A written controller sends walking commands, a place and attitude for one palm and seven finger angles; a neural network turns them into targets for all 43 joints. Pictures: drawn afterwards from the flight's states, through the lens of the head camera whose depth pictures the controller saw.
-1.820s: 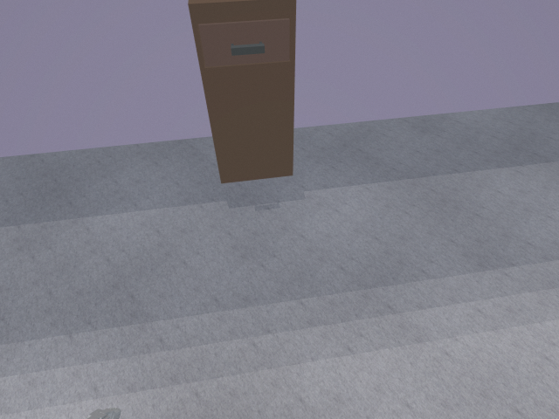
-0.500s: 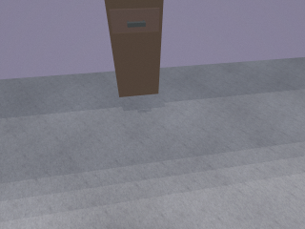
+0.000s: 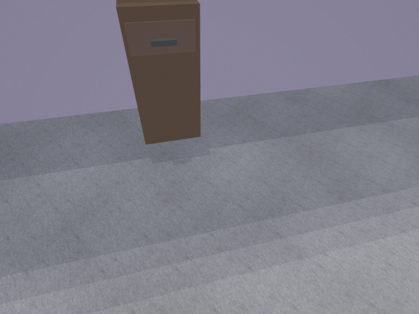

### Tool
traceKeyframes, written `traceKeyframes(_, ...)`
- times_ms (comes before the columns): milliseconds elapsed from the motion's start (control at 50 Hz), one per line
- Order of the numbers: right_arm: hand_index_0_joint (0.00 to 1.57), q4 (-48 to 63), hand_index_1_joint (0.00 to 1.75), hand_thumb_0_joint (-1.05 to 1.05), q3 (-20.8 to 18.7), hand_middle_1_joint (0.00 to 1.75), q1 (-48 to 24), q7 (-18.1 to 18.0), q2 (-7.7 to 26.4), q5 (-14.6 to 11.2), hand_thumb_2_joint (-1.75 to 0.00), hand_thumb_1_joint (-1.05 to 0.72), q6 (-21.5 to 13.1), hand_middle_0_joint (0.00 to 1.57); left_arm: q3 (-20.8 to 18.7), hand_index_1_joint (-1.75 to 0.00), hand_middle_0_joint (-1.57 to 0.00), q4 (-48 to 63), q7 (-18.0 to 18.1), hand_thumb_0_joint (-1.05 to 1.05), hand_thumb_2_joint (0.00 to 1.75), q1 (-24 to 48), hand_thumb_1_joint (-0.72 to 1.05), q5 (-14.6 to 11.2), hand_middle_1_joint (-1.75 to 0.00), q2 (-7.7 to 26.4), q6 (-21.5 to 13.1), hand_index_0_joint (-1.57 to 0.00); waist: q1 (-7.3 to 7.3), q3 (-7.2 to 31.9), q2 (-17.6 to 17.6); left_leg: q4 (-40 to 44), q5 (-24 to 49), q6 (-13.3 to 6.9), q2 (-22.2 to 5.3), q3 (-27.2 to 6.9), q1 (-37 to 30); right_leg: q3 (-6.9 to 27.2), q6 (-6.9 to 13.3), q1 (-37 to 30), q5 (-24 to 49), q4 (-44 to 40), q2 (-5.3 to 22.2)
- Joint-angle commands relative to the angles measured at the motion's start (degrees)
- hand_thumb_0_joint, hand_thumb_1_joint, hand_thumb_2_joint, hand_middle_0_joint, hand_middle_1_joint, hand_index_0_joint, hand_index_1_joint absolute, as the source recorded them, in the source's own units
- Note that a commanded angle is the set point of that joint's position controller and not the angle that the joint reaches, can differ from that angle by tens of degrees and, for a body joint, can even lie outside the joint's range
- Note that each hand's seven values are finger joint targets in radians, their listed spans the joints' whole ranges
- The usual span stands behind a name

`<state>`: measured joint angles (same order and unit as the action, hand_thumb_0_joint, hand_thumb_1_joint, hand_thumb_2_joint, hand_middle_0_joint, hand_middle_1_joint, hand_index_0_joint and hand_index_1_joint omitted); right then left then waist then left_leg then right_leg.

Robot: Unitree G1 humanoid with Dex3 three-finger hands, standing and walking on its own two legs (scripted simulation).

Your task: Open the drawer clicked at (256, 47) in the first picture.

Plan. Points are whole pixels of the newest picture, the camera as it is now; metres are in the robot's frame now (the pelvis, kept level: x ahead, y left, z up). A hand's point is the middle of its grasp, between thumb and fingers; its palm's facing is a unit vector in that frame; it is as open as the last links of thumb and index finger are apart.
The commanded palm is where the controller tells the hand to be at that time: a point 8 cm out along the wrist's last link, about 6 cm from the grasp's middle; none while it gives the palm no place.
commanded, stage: walk to a spot facing it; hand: left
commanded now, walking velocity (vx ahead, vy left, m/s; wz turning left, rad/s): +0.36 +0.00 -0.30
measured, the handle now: (163, 40) +1.37 +0.34 -0.04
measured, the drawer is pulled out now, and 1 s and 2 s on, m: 0.00 0.00 0.00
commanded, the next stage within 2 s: turn to face it in 1.26 s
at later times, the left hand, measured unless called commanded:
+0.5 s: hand out of the picture +0.09 +0.15 -0.17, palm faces +0.00 -0.99 -0.13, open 7.3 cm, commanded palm none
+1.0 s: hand (166, 187) +0.52 +0.17 -0.16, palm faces -0.24 -0.96 -0.14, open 7.3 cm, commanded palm none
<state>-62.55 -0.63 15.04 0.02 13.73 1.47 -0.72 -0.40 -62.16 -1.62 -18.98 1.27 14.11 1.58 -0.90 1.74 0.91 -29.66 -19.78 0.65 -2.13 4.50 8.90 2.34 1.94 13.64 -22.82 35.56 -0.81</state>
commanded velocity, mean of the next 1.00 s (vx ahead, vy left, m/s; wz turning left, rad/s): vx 0.37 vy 0.00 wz -0.26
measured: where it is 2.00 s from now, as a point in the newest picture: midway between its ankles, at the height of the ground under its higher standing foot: (239, 229)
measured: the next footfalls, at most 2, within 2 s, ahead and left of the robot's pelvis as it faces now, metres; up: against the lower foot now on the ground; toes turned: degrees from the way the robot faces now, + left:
left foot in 0.54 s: +0.37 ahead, +0.09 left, +0.00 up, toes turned +2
right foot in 1.20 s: +0.59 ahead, -0.16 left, +0.00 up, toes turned -29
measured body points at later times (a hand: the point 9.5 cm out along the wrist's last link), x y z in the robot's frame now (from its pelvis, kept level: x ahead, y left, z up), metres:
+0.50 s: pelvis +0.19 +0.00 +0.00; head +0.21 +0.01 +0.44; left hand +0.09 +0.21 -0.16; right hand +0.27 -0.23 -0.15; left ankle +0.32 +0.10 -0.71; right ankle +0.02 -0.10 -0.73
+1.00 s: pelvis +0.40 +0.02 +0.01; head +0.41 +0.04 +0.46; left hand +0.53 +0.22 -0.15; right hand +0.27 -0.16 -0.14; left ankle +0.33 +0.09 -0.73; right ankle +0.48 -0.15 -0.66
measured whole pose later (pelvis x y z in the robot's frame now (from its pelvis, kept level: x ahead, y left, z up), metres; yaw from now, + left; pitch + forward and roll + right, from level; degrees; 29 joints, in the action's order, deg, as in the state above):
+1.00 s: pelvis +0.40 +0.02 +0.01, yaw -16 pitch -1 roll +0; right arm -64.6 -1.9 26.5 -1.9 6.6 1.2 -5.2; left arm -4.2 -58.4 -1.7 -11.2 2.0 9.7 1.8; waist 1.6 -0.9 1.7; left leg -18.1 -19.0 -3.8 0.6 17.4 -1.0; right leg -3.9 -0.1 37.1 -5.3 54.6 6.7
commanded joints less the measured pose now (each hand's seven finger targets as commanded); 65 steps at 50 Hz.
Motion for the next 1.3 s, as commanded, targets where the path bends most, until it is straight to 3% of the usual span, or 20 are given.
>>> traceKeyframes(0, 0.2, 1.52, 0.3, 0.0, -3.49, 0.3, 5.86, -0.81, 11.71, -0.22, -0.9, -0.9, -2.05, 0.2, -1.94, -0.3, -0.2, 7.79, 0.01, 0.0, 0.9, 7.16, 0.9, -0.04, -0.3, 3.91, -3.04, -0.2, 3.38, -9.5, -10.25, 15.46, -0.87, -11.37, -18.7, -17.23, -6.14, -3.4, -0.6, 18.69, -5.99, 7.1, 3.15)
traceKeyframes(60, 0.2, 2.35, 0.3, 0.0, -2.55, 0.3, 0.62, -0.83, 8.09, -0.25, -0.9, -0.9, -2.2, 0.2, -2.9, -0.3, -0.2, 2.31, 0.03, 0.0, 0.9, -7.82, 0.9, 0.25, -0.3, 3.52, -3.97, -0.2, -4.42, -4.71, 0.43, -6.32, 6.68, -4.21, -9.39, -1.87, 9.83, -2.67, 0.99, -8.59, 5.39, -9.39, 2.86)
traceKeyframes(80, 0.2, 5.07, 0.3, 0.0, -1.75, 0.3, -2.16, -0.45, 3.55, -0.99, -0.9, -0.9, -2.71, 0.2, -4.47, -0.3, -0.2, -0.65, 1.0, 0.0, 0.9, -17.13, 0.9, 0.62, -0.3, 9.58, -4.74, -0.2, -7.44, -2.77, 18.67, -24.84, -4.43, -0.79, -1.59, 5.66, 26.24, 19.91, 5.49, -19.79, 6.41, -18.13, 16.11)
traceKeyframes(100, 0.2, 7.29, 0.3, 0.0, -1.52, 0.3, -6.14, -0.18, 3.74, -0.64, -0.9, -0.9, -3.17, 0.2, -4.39, -0.3, -0.2, -1.87, 1.9, 0.0, 0.9, -21.41, 0.9, -0.45, -0.3, 10.82, -4.82, -0.2, -7.98, -3.73, 17.1, -33.29, -12.78, -0.79, -0.58, 1.73, 32.47, 31.08, 9.45, -20.98, 12.29, -22.62, 22.46)
traceKeyframes(180, 0.2, 4.87, 0.3, 0.0, -2.28, 0.3, -5.38, 0.29, 1.39, -0.19, -0.9, -0.9, -2.74, 0.2, -2.84, -0.3, -0.2, 0.09, 2.78, 0.0, 0.9, -12.29, 0.9, 0.1, -0.3, 4.25, -5.3, -0.2, -2.4, -10.35, 1.15, -36.92, -1.53, -0.36, -5.81, -2.54, 32.22, 19.55, 10.9, -10.38, 15.21, -22.25, 18.84)
traceKeyframes(260, 0.2, 4.41, 0.3, 0.0, -2.69, 0.3, -3.21, 1.09, -1.1, -0.32, -0.9, -0.9, -1.32, 0.2, -2.36, -0.3, -0.2, -0.2, 2.77, 0.0, 0.9, -10.45, 0.9, 0.19, -0.3, 2.34, -6.06, -0.2, 0.54, -10.2, 4.46, -31.19, 6.62, 1.17, -5.24, 0.07, 28.72, 9.35, 8.36, -5.86, 18.19, -25.16, 13.67)
traceKeyframes(420, 0.2, 8.84, 0.3, 0.0, -2.22, 0.3, -11.99, 1.84, -2.32, -0.87, -0.9, -0.9, -2.53, 0.2, -2.52, -0.3, -0.2, -2.21, 3.54, 0.0, 0.9, -12.59, 0.9, 0.15, -0.3, 1.65, -6.21, -0.2, -1.2, -10.92, 6.76, -11.58, 11.17, -0.78, -2.77, 3.19, 22.88, 3.86, 6.24, -10.17, 33.82, -23.2, 11.87)
traceKeyframes(480, 0.2, 5.23, 0.3, 0.0, -3.16, 0.3, 0.43, 0.72, 0.04, -0.4, -0.9, -0.9, -3.37, 0.2, -3.25, -0.3, -0.2, -1.83, 3.59, 0.0, 0.9, -10.07, 0.9, 0.14, -0.3, 2.91, -6.27, -0.2, 4.7, -3.55, 5.65, -3.93, 11.39, -2.92, 0.78, 4.27, 4.41, 0.89, 4.76, -9.2, 46.97, -7.81, 10.53)
traceKeyframes(500, 0.2, 2.6, 0.3, 0.0, -3.8, 0.3, 9.11, 0.09, 2.73, -0.04, -0.9, -0.9, -3.53, 0.2, -3.28, -0.3, -0.2, -1.56, 3.4, 0.0, 0.9, -10.4, 0.9, -0.18, -0.3, 2.1, -6.3, -0.2, 7.85, 1.94, 2.23, -2.44, 13.0, -3.8, -1.12, 1.62, -8.26, 0.06, 3.59, -4.06, 41.94, 3.61, 8.61)
traceKeyframes(540, 0.2, 0.58, 0.3, 0.0, -5.84, 0.3, 18.96, -0.67, 12.15, 0.45, -0.9, -0.9, -3.43, 0.2, -2.74, -0.3, -0.2, 0.25, 2.34, 0.0, 0.9, -14.63, 0.9, -1.0, -0.3, -2.78, -6.13, -0.2, 7.81, 12.28, -19.76, 11.67, 6.6, -11.96, -25.61, -34.45, -23.85, -3.41, 0.8, 16.22, -8.56, 37.82, -3.02)
traceKeyframes(560, 0.2, 1.62, 0.3, 0.0, -5.46, 0.3, 14.35, -0.77, 10.57, -0.5, -0.9, -0.9, -2.83, 0.2, -2.67, -0.3, -0.2, 1.94, 2.41, 0.0, 0.9, -9.87, 0.9, -0.59, -0.3, -1.4, -5.99, -0.2, 6.68, 5.54, -11.33, 15.57, -0.73, -13.67, -25.91, -35.67, -15.9, 0.28, 1.89, 19.14, -6.96, 42.73, 1.13)
traceKeyframes(620, 0.2, 3.21, 0.3, 0.0, -2.86, 0.3, 4.5, -1.15, 0.39, -0.21, -0.9, -0.9, -4.27, 0.2, -3.3, -0.3, -0.2, 1.48, 1.48, 0.0, 0.9, -4.66, 0.9, 0.37, -0.3, -3.08, -4.7, -0.2, 1.92, -6.93, -4.58, 18.22, 3.72, -7.62, -18.8, -17.35, 3.15, 0.42, 0.65, 19.28, 6.0, 42.19, 6.64)
traceKeyframes(700, 0.2, 2.63, 0.3, 0.0, -2.78, 0.3, 5.05, -1.32, -2.23, -0.35, -0.9, -0.9, -5.51, 0.2, -3.53, -0.3, -0.2, 1.3, 1.14, 0.0, 0.9, -7.02, 0.9, 1.02, -0.3, -5.59, -2.03, -0.2, -1.33, -6.56, -3.99, 20.03, 9.51, -5.58, -14.49, -4.85, 9.16, -0.74, -1.03, 17.27, 11.67, 37.53, 7.33)
traceKeyframes(800, 0.2, 1.91, 0.3, 0.0, -2.45, 0.3, 8.52, -1.66, -0.78, -0.92, -0.9, -0.9, -5.8, 0.2, -4.27, -0.3, -0.2, 4.13, 0.51, 0.0, 0.9, -0.83, 0.9, 0.86, -0.3, -3.54, -0.87, -0.2, -0.83, -8.16, -5.99, 21.01, 16.58, -3.11, -13.48, -0.29, 1.69, -1.2, -2.37, 26.89, 18.56, 33.19, 7.9)
traceKeyframes(1020, 0.2, -2.26, 0.3, 0.0, -2.13, 0.3, 19.55, -2.32, -0.07, 0.11, -0.9, -0.9, -5.01, 0.2, -3.23, -0.3, -0.2, 10.53, -0.55, 0.0, 0.9, 17.93, 0.9, 0.4, -0.3, -4.38, -1.83, -0.2, 4.83, -12.09, -5.3, 17.31, 35.02, -7.0, -16.61, 5.9, -13.45, -9.95, -0.35, 28.27, 13.84, 8.35, 6.11)
traceKeyframes(1120, 0.2, -1.78, 0.3, 0.0, -2.8, 0.3, 17.24, -2.3, 3.11, -0.13, -0.9, -0.9, -4.34, 0.2, -3.75, -0.3, -0.2, 8.13, 0.09, 0.0, 0.9, 6.96, 0.9, 0.63, -0.3, -2.44, -3.08, -0.2, -0.64, -3.21, -8.25, -1.16, 66.76, -5.55, -16.66, 11.2, -16.12, -14.89, 4.03, 9.92, 6.91, 1.09, -0.8)
traceKeyframes(1160, 0.2, 0.11, 0.3, 0.0, -2.87, 0.3, 14.23, -1.36, 2.98, -1.15, -0.9, -0.9, -4.17, 0.2, -5.5, -0.3, -0.2, 3.63, 0.7, 0.0, 0.9, -7.93, 0.9, 1.0, -0.3, 3.21, -4.28, -0.2, -7.77, 6.05, -2.71, -26.32, 49.21, -2.37, -13.02, 13.19, 1.48, -7.13, 7.86, -17.11, 16.36, -4.73, 4.68)
traceKeyframes(1180, 0.2, 2.23, 0.3, 0.0, -2.5, 0.3, 14.39, -1.28, -1.23, -1.99, -0.9, -0.9, -4.57, 0.2, -6.85, -0.3, -0.2, 2.8, 1.49, 0.0, 0.9, -12.68, 0.9, 0.47, -0.3, 8.92, -4.66, -0.2, -7.73, 12.14, 8.86, -45.46, -3.97, 0.97, -2.8, 11.43, 20.71, 21.3, 15.93, -31.55, 29.26, -8.58, 22.22)
traceKeyframes(1200, 0.2, 3.81, 0.3, 0.0, -2.61, 0.3, 9.47, -1.43, -0.72, -1.85, -0.9, -0.9, -4.33, 0.2, -7.08, -0.3, -0.2, 2.79, 2.0, 0.0, 0.9, -11.61, 0.9, -0.98, -0.3, 11.1, -4.27, -0.2, -6.96, 10.71, 5.48, -55.08, -12.82, 0.34, -1.15, 2.56, 27.03, 28.55, 19.57, -29.89, 33.57, -15.29, 25.85)
traceKeyframes(1280, 0.2, 3.47, 0.3, 0.0, -2.73, 0.3, 7.14, -0.97, -3.37, -0.11, -0.9, -0.9, -1.94, 0.2, -4.07, -0.3, -0.2, 5.34, 2.77, 0.0, 0.9, 2.22, 0.9, -0.46, -0.3, 1.9, -5.09, -0.2, 1.04, -5.9, -1.46, -45.62, 0.52, 0.35, -8.48, -3.23, 21.72, 9.98, 10.43, 1.83, 20.87, -21.91, 18.24)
